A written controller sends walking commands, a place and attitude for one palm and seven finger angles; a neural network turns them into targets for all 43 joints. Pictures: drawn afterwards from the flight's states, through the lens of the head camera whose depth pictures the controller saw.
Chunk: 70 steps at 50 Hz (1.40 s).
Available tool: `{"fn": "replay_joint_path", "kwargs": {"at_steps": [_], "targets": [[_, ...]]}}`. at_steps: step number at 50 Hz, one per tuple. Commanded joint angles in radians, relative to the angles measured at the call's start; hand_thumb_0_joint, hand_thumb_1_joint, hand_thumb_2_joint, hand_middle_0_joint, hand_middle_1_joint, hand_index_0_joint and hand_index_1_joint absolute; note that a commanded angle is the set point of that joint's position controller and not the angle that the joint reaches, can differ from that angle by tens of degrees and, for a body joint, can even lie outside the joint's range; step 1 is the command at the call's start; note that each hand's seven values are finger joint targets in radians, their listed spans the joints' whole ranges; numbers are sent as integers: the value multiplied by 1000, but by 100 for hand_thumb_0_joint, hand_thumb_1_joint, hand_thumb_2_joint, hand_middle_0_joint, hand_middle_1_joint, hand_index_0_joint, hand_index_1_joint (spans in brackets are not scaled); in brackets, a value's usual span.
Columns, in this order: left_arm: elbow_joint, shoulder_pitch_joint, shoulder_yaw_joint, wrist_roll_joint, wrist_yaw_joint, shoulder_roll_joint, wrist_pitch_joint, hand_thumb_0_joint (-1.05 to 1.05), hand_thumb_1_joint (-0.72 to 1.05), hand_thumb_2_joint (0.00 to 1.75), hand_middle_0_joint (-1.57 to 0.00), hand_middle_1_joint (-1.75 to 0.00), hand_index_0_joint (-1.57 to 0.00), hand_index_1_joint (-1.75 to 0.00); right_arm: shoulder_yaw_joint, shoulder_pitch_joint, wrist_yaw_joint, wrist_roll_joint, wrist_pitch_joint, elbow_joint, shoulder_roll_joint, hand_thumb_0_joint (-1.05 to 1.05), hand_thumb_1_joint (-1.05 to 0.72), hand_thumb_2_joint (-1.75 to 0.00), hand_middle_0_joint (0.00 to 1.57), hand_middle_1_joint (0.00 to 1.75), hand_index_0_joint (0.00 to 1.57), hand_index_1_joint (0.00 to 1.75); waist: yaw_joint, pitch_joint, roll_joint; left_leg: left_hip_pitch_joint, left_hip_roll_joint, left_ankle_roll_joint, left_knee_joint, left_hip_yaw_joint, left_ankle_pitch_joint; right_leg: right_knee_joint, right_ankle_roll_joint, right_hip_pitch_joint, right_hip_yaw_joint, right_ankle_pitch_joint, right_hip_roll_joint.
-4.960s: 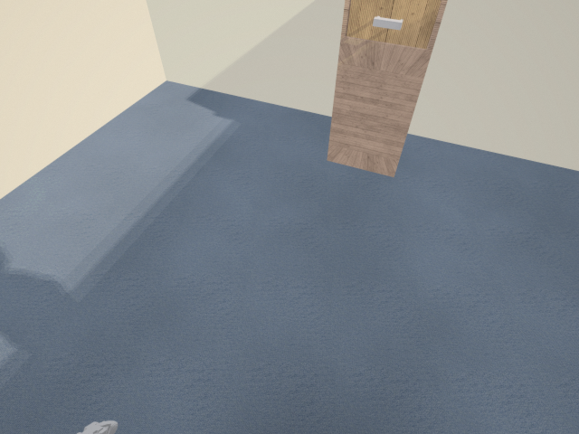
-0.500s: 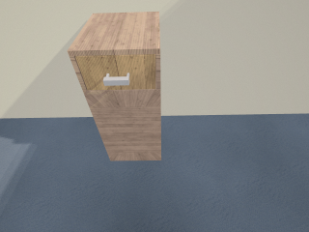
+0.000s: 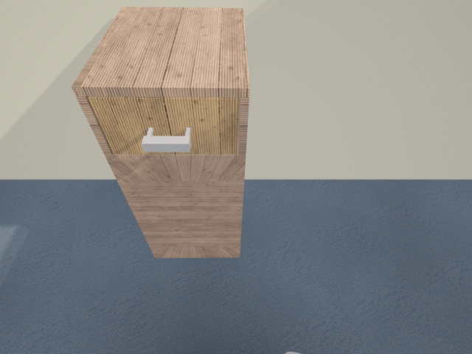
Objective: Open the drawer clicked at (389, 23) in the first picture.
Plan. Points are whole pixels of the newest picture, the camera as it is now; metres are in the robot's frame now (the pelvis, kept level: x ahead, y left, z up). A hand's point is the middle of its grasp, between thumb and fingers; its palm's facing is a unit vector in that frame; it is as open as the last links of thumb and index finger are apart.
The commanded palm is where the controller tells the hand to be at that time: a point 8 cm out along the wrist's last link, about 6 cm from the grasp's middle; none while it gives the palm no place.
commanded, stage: come to a stop and stand still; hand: left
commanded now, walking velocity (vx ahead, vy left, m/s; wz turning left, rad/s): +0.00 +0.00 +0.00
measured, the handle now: (168, 137) +0.57 +0.20 +0.00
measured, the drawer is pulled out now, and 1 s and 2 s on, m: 0.00 0.00 0.00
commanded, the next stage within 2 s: none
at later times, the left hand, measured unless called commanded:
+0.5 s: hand out of the picture +0.12 +0.18 -0.17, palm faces +0.05 -0.97 -0.25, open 7.3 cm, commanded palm none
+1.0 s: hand out of the picture +0.01 +0.17 -0.16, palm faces +0.03 -0.98 -0.22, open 7.4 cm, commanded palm none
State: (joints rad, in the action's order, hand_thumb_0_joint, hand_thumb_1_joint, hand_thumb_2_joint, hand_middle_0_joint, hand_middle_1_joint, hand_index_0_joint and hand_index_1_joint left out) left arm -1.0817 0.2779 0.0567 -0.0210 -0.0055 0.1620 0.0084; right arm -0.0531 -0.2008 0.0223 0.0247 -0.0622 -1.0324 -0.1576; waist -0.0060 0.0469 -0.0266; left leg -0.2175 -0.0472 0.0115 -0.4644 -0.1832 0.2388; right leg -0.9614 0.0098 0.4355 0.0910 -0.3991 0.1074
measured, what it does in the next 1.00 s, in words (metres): steps on the spot: right foot, then left foot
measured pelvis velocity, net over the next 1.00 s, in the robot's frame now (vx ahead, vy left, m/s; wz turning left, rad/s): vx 0.01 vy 0.00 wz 0.00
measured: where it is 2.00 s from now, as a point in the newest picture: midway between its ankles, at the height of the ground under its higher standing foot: outside the picture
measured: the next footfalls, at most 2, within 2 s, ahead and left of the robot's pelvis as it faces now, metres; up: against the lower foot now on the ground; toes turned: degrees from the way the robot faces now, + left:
right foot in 0.12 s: +0.12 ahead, -0.13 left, +0.00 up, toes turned -8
left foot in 0.54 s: +0.07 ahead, +0.12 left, +0.00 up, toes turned +5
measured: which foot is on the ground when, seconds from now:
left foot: down 0.00-0.12, up 0.14-0.52, down 0.54-1.00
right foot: up 0.00-0.10, down 0.12-0.54, up 0.56-0.84, down 0.86-1.00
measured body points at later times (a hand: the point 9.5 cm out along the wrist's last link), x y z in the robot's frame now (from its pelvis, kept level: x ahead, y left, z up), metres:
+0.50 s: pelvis +0.04 -0.01 +0.00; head +0.09 -0.02 +0.45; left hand +0.12 +0.23 -0.15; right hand +0.11 -0.25 -0.16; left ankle +0.03 +0.12 -0.71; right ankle +0.08 -0.12 -0.74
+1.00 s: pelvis +0.01 +0.00 +0.01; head +0.02 -0.02 +0.45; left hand +0.01 +0.22 -0.15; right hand +0.04 -0.23 -0.16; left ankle +0.03 +0.12 -0.74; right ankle -0.02 -0.10 -0.74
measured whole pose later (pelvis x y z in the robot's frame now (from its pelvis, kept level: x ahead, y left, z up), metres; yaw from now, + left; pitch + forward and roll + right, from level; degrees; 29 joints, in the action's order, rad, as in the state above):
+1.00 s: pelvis +0.01 +0.00 +0.01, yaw +0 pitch -1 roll +1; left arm -1.13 0.28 -0.01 -0.01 -0.03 0.13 -0.01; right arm -0.02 -0.22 0.02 0.00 0.01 -1.11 -0.18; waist 0.01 0.03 0.03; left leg -0.19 -0.01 0.00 -0.39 -0.09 0.18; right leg -0.45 -0.02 0.13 0.05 -0.30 0.02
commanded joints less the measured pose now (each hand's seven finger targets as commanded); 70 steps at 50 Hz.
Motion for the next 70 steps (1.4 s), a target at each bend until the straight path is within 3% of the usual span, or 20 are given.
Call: {"fn": "replay_joint_path", "kwargs": {"at_steps": [1, 4, 6, 7, 11, 19, 22, 25, 26, 27, 28, 29, 32, 38, 41, 42, 43, 46, 54, 70], "targets": [[46, 61, -7, -6, 10, -10, 4, 0, 90, 90, -20, -30, -20, -30, -19, -49, -2, 7, 20, 13, -135, 0, -90, -90, 20, 30, 20, 30, -3, 21, 157, -68, -244, 142, 221, 179, -42, 220, 11, -102, 17, 58, -14], [30, 117, -9, -5, -4, 29, 19, 0, 90, 90, -20, -30, -20, -30, -6, -31, 0, -2, 30, 1, -108, 0, -90, -90, 20, 30, 20, 30, -53, -20, 65, -59, -148, 53, 35, 99, -120, 507, 20, -272, 13, 291, -31], [36, 81, -3, -3, -20, 169, 33, 0, 90, 90, -20, -30, -20, -30, 15, -102, -7, -18, 37, -7, -38, 0, -90, -90, 20, 30, 20, 30, -7, -59, -163, -116, -26, -34, -84, 43, 169, 601, -68, -336, -251, 662, 219], [48, 65, 5, 3, -24, 192, 29, 0, 90, 90, -20, -30, -20, -30, 12, -114, -2, -17, 60, -17, -47, 0, -90, -90, 20, 30, 20, 30, -13, -67, -223, -68, -17, -40, -188, 59, 272, 642, -127, -283, -278, 749, 261], [65, -3, 16, -3, -45, 190, 7, 0, 90, 90, -20, -30, -20, -30, -1, -79, 9, -23, 89, -21, -70, 0, -90, -90, 20, 30, 20, 30, -30, -79, -133, -175, 0, -42, -430, 154, 325, 538, -207, -392, -207, 1142, 269], [136, -100, 38, -11, -49, 201, -22, 0, 90, 90, -20, -30, -20, -30, -20, -37, -5, -17, 117, 41, -79, 0, -90, -90, 20, 30, 20, 30, -20, -103, -143, -157, 27, -62, -435, 169, 231, 579, -197, -318, -135, 864, 234], [138, -114, 41, -14, -45, 208, -25, 0, 90, 90, -20, -30, -20, -30, -16, -63, -6, -18, 108, 49, -74, 0, -90, -90, 20, 30, 20, 30, -1, -128, -159, -97, 19, -56, -282, 151, 190, 567, -186, -309, -140, 719, 214], [134, -124, 36, 0, -40, 193, -33, 0, 90, 90, -20, -30, -20, -30, -9, -136, -6, -11, 88, 29, -88, 0, -90, -90, 20, 30, 20, 30, 34, -135, -123, 85, 12, -46, 37, 116, -63, 487, -100, -216, -111, 490, 142], [139, -98, 25, 6, -34, 154, -38, 0, 90, 90, -20, -30, -20, -30, -13, -128, -7, -6, 79, 35, -135, 0, -90, -90, 20, 30, 20, 30, 26, -134, 30, 133, -72, -17, 100, 203, -154, 408, -53, -145, -68, 321, 69], [147, -69, 14, 8, -29, 96, -45, 0, 90, 90, -20, -30, -20, -30, -20, -87, -7, 1, 75, 67, -203, 0, -90, -90, 20, 30, 20, 30, 5, -86, 259, 56, -255, 49, 174, 391, -297, 312, -3, -78, 0, 15, -22], [152, -86, 9, 6, -30, 95, -46, 0, 90, 90, -20, -30, -20, -30, -13, -36, -5, 5, 79, 91, -215, 0, -90, -90, 20, 30, 20, 30, 2, -35, 253, -67, -305, 127, 221, 444, -296, 174, 4, -83, -35, -130, -58], [135, -100, 10, 2, -33, 98, -58, 0, 90, 90, -20, -30, -20, -30, -9, -2, 8, 5, 73, 84, -200, 0, -90, -90, 20, 30, 20, 30, 4, -20, 302, -97, -277, 127, 262, 422, -243, 83, 3, -90, -99, -138, -58], [78, -40, 12, 1, -21, 116, -53, 0, 90, 90, -20, -30, -20, -30, 10, 40, 19, -3, 68, 78, -153, 0, -90, -90, 20, 30, 20, 30, -26, -18, 201, -13, -190, 122, 222, 296, -267, -16, 3, -45, -122, -33, -61], [56, -45, -23, 6, -24, 78, -38, 0, 90, 90, -20, -30, -20, -30, 2, -43, 18, -8, 61, 20, -155, 0, -90, -90, 20, 30, 20, 30, 19, -57, 142, 156, -202, 154, 190, 306, -379, 293, 24, -110, -72, -61, -43], [8, 44, -31, 8, -30, 81, -21, 0, 90, 90, -20, -30, -20, -30, 6, -48, 14, -20, 56, -5, -145, 0, -90, -90, 20, 30, 20, 30, -10, -89, 86, 127, -146, 94, 112, 266, -355, 594, 19, -263, -67, 177, -40], [-3, 48, -31, 6, -36, 108, -10, 0, 90, 90, -20, -30, -20, -30, 9, -50, 9, -29, 52, -11, -116, 0, -90, -90, 20, 30, 20, 30, 2, -72, 28, 69, -100, 48, 81, 238, -280, 647, 1, -310, -141, 290, 4], [-4, 36, -35, 8, -37, 122, -3, 0, 90, 90, -20, -30, -20, -30, 16, -48, 6, -31, 51, -10, -96, 0, -90, -90, 20, 30, 20, 30, 19, -56, 0, 65, -64, 17, 93, 209, -194, 637, -24, -285, -173, 360, 56], [-12, 14, -39, 11, -37, 108, 8, 0, 90, 90, -20, -30, -20, -30, 21, -54, 4, -19, 63, -39, -91, 0, -90, -90, 20, 30, 20, 30, 27, -24, -152, 107, -45, -6, 94, 174, -129, 646, -46, -211, -186, 364, 54], [-26, 42, -41, 17, -37, 80, -2, 0, 90, 90, -20, -30, -20, -30, 42, -103, 6, -14, 68, -97, -70, 0, -90, -90, 20, 30, 20, 30, 17, 86, 10, 64, -49, -4, 134, 188, -44, 702, -41, -147, -177, 74, 9], [-41, 103, -43, 21, -41, 40, 9, 0, 90, 90, -20, -30, -20, -30, 46, -182, 18, -14, 57, -133, -32, 0, -90, -90, 20, 30, 20, 30, 9, 42, 12, 64, -62, -8, 102, 181, -146, 675, -50, -218, -154, 235, 3]]}}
